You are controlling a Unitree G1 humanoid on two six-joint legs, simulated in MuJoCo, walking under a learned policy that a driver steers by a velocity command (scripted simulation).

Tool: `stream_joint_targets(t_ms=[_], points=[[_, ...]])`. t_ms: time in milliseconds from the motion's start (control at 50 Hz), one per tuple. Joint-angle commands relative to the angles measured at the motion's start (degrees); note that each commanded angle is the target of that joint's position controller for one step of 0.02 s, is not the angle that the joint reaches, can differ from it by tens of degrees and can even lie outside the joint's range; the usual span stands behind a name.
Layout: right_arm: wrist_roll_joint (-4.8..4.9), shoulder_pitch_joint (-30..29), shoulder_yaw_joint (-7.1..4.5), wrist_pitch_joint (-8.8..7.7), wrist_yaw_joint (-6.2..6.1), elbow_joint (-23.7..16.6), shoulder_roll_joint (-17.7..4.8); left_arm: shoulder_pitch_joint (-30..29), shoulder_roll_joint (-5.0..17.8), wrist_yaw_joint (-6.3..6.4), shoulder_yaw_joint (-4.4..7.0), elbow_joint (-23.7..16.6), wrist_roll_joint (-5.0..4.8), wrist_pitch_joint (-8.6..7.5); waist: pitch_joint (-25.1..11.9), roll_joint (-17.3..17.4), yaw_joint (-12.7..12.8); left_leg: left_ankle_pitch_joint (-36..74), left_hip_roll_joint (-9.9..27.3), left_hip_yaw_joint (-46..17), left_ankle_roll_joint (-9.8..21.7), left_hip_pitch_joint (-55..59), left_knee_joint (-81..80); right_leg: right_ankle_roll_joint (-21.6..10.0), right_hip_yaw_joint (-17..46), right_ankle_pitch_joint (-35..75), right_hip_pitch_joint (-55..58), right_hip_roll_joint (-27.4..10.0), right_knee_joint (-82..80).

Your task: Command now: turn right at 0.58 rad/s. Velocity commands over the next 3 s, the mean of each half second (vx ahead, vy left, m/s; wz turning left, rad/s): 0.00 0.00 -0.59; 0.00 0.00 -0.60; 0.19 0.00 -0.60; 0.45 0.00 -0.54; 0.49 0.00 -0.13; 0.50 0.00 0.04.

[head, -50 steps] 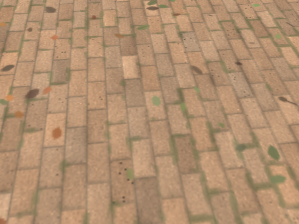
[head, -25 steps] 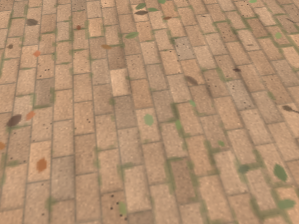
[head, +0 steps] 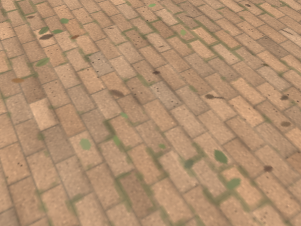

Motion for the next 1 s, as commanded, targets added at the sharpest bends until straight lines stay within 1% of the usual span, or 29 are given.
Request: stream_joint_targets(t_ms=[20, 40, 60, 80, 100, 120, 140, 160, 180, 240, 320, 440, 500, 520, 540, 560, 580, 600, 620, 640, 700, 780, 860, 900, 920, 940, 960, 980, 1000], points=[[1.35, -0.7, -3.79, -0.67, 0.27, -2.7, -12.2, -0.1, 5.1, -0.73, 1.62, -5.0, -0.01, -0.42, -6.9, 11.5, 0.3, 25.0, 13.5, -8.4, 11.3, 8.6, -3.0, -2.8, -3.8, 4.2, 2.6, 1.3, -11.0], [2.00, -1.1, -3.73, -0.77, 0.28, -2.4, -11.7, 2.2, 5.1, -0.82, 1.90, -4.2, 0.08, -0.40, -7.1, 10.7, 1.8, 22.9, 12.6, -6.6, 9.2, 6.7, 0.0, -4.6, -4.6, 9.9, 7.3, 2.4, -18.1], [1.92, 1.9, -3.31, -1.09, 0.47, -1.0, -9.8, 4.4, 6.7, -0.36, 2.61, -3.6, 0.25, -0.44, -7.8, 6.8, 2.2, 16.7, 10.4, -3.4, 5.2, 1.9, 5.3, -6.8, -2.0, 17.6, 14.7, 2.5, -23.8], [-0.52, 2.8, -2.36, -1.23, 0.73, -1.8, -6.5, 6.5, 12.9, 0.55, 4.20, -4.1, 0.22, -0.68, -8.8, -7.6, 1.4, -3.4, 4.6, 2.5, -0.9, -12.2, 20.6, -11.4, 14.7, 36.8, 25.6, -9.3, -25.2], [-1.75, -1.7, -1.74, -1.40, 0.26, -5.4, -5.6, 5.9, 17.0, 0.39, 4.64, -5.4, 2.05, -1.62, -8.8, -17.5, 2.7, -25.8, -3.5, -1.4, -4.2, -25.3, 33.0, -24.0, 30.6, 48.0, 24.7, -21.4, -24.3], [-1.06, -5.2, -2.58, -1.34, -0.13, -5.4, -8.3, 6.6, 13.4, -0.01, 3.79, -5.4, 2.90, -2.91, -10.9, -9.8, 5.9, -25.3, -2.6, -8.4, -4.0, -25.4, 40.6, -25.8, 28.0, 42.9, 22.9, -19.9, -25.5], [-0.02, -5.2, -2.90, -1.11, -0.24, -5.2, -8.9, 4.0, 11.9, 0.13, 3.04, -4.8, 2.62, -3.72, -8.6, -8.3, 3.8, -20.3, -1.8, -9.6, -3.2, -25.6, 41.7, -22.6, 22.8, 38.2, 20.8, -16.3, -25.7], [-0.12, -3.8, -3.15, -0.89, -0.72, -3.8, -8.8, 0.8, 10.7, 0.54, 2.83, -5.0, 1.57, -3.89, -7.3, -5.8, 2.3, -15.5, -1.4, -10.0, -3.1, -25.6, 39.9, -19.4, 19.7, 33.2, 19.3, -12.9, -25.6], [-0.59, -3.1, -3.41, -0.65, -1.10, -3.5, -9.4, -1.3, 9.4, 0.89, 2.25, -5.2, 0.56, -3.71, -6.6, -6.2, 1.4, -12.3, -1.4, -10.3, -3.4, -25.3, 38.6, -18.0, 18.7, 33.1, 18.1, -11.7, -25.7], [-0.26, -0.8, -3.19, -0.91, -0.67, -2.8, -7.9, -1.7, 8.8, 1.79, 1.75, -5.3, 0.98, -3.11, -8.3, -7.0, 0.3, -6.8, -3.6, -9.5, -4.5, -20.8, 37.3, -18.1, 17.0, 33.6, 15.6, -9.1, -25.7], [-0.06, -3.4, -2.36, -1.27, -0.30, -3.5, -6.3, -0.6, 10.0, 2.39, 2.20, -4.9, 0.70, -2.74, -7.7, -7.5, 1.8, -5.0, -4.6, -10.3, -5.0, -18.5, 24.5, -17.7, 19.9, 26.0, 15.8, -8.1, -25.1], [0.66, -3.5, -2.57, -2.40, 0.96, -4.2, -7.2, -1.7, 11.0, 1.63, 2.58, -5.3, 0.54, -2.07, -6.9, -9.1, 2.4, -7.5, -6.8, -11.1, -3.7, -10.1, 12.3, -17.8, 28.0, 23.7, 12.5, -7.8, -23.4], [0.76, 0.2, -2.91, -3.21, 1.58, -3.4, -7.1, -4.0, 10.4, 1.75, 2.38, -5.7, -0.42, -1.62, -7.6, -8.7, -0.2, 0.4, -7.0, -10.3, -2.0, -2.1, -2.0, -15.1, 30.0, 24.8, 11.9, -5.2, -20.1], [0.36, 1.6, -3.37, -3.34, 1.44, -3.0, -8.4, -3.4, 9.1, 2.00, 2.03, -5.7, -0.56, -1.58, -8.2, -6.9, -0.6, 6.9, -3.8, -11.8, -0.6, 3.8, -6.4, -12.5, 28.5, 19.2, 8.7, -3.0, -17.6], [-0.63, 2.2, -4.04, -3.03, 1.03, -3.6, -12.1, -0.2, 5.9, 1.95, 1.19, -5.6, 0.30, -1.67, -10.5, 3.9, 1.4, 14.3, 7.8, -21.7, 3.6, 10.6, -7.9, -8.9, 21.5, 2.8, 2.5, 2.4, -6.8], [-2.41, 1.2, -4.44, -2.61, 1.24, -3.4, -14.8, -0.2, 7.4, 2.07, 1.84, -6.9, -0.20, -2.14, -6.5, 17.5, 2.6, 22.8, 16.9, -34.8, 13.7, 8.4, -9.9, -5.6, 10.7, -15.2, -8.8, 10.5, 3.9], [-2.09, -0.4, -3.69, -2.82, 1.14, -4.6, -11.8, 1.9, 11.9, 2.15, 3.30, -5.6, 0.74, -2.48, -6.4, 12.9, 2.4, 22.3, 19.7, -34.7, 17.4, 6.3, -9.8, -3.1, 10.6, -15.1, -9.6, 6.0, 16.6], [-1.57, -3.0, -2.76, -2.79, 0.76, -5.3, -8.8, 2.6, 13.1, 1.99, 4.07, -4.2, 0.17, -2.23, -5.4, 9.5, 3.2, 19.8, 16.2, -28.4, 15.3, 4.9, -9.0, -2.2, 10.0, -11.0, -9.7, 5.0, 21.1], [-0.94, -4.9, -2.44, -2.59, 0.49, -5.7, -7.8, 3.6, 11.7, 2.18, 4.04, -2.8, 0.03, -1.52, -4.4, 7.6, 3.7, 16.0, 12.1, -22.9, 12.6, 4.5, -8.5, -1.0, 9.1, -7.5, -10.0, 4.5, 23.2], [-0.20, -5.4, -2.22, -2.45, 0.20, -5.7, -7.3, 3.5, 10.4, 2.23, 3.79, -2.6, 0.12, -0.99, -3.6, 7.7, 3.1, 15.8, 10.8, -20.2, 11.8, 5.3, -8.3, -0.1, 8.6, -4.4, -11.8, 4.3, 25.0], [-0.69, -2.7, -2.14, -1.61, -0.53, -5.1, -7.8, 0.2, 6.9, 1.71, 2.61, -4.4, -0.49, -0.78, -3.7, 9.3, 0.6, 18.9, 8.9, -14.1, 12.5, 8.1, -8.7, 1.5, 4.4, -1.0, -12.5, 3.0, 19.9], [-0.51, -1.1, -3.19, -0.75, -0.46, -4.4, -10.5, -2.5, 5.2, 0.84, 1.48, -6.5, 0.13, -1.01, -6.1, 10.3, -1.4, 21.1, 11.6, -11.7, 13.7, 11.7, -8.0, 1.5, 1.8, -2.1, -8.4, -0.1, 8.1], [0.55, -2.0, -3.86, -0.50, 0.59, -3.9, -12.4, -1.0, 6.0, -0.06, 1.63, -6.9, 0.06, -0.70, -6.7, 11.3, -0.9, 23.1, 13.0, -8.9, 13.0, 9.2, -6.6, -0.5, -2.1, -0.5, -0.4, 0.3, -2.5], [1.69, -2.9, -3.93, -0.63, 0.82, -3.6, -12.6, 1.4, 6.0, -0.53, 1.98, -6.6, -0.02, -0.41, -6.7, 10.7, 1.1, 21.8, 13.2, -7.4, 11.0, 8.1, -3.5, -2.8, -3.6, 4.9, 4.4, 1.0, -11.4], [2.29, -2.9, -3.74, -0.74, 0.84, -3.2, -11.8, 3.8, 6.1, -0.54, 2.34, -5.8, 0.05, -0.39, -6.9, 9.7, 2.4, 18.9, 12.1, -5.5, 8.6, 5.8, -0.1, -4.6, -4.3, 10.1, 9.5, 2.2, -18.0], [1.92, 0.7, -3.14, -1.02, 1.10, -1.7, -9.5, 6.2, 8.2, -0.02, 3.19, -5.2, 0.20, -0.46, -7.6, 4.4, 2.8, 11.8, 9.5, -1.7, 4.3, 0.1, 6.7, -6.8, -0.7, 18.2, 17.3, 1.6, -23.3], [-1.28, 1.2, -1.74, -1.09, 1.43, -3.4, -5.4, 8.3, 15.6, 1.01, 4.90, -6.2, 0.27, -0.86, -8.3, -14.2, 1.6, -15.1, 2.3, 3.7, -2.1, -16.2, 25.1, -12.9, 20.4, 40.6, 27.9, -13.5, -24.4], [-1.29, -4.9, -1.72, -1.17, 0.66, -6.2, -6.2, 7.0, 16.6, 0.53, 4.46, -7.6, 2.44, -2.36, -9.3, -16.0, 4.1, -26.6, -4.0, -4.6, -3.8, -24.2, 37.2, -24.8, 31.6, 43.7, 22.7, -21.4, -25.0], [-0.18, -6.8, -2.46, -0.97, 0.25, -6.1, -8.8, 6.5, 13.7, 0.09, 3.66, -7.3, 2.88, -3.62, -9.1, -9.7, 5.2, -24.1, -2.7, -8.6, -3.3, -24.5, 42.2, -25.0, 27.7, 38.6, 21.4, -19.0, -26.2]])
Next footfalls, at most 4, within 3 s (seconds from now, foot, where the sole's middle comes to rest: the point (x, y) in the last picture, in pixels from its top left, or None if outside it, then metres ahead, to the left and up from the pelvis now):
0.06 right None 0.03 -0.13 -0.78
0.52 left None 0.10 0.08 -0.78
0.94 right None -0.04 -0.15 -0.78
1.44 left None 0.16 -0.04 -0.78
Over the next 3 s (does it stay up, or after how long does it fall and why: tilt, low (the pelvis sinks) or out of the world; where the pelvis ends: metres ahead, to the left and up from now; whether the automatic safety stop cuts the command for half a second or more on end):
stays up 0.33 -0.86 -0.02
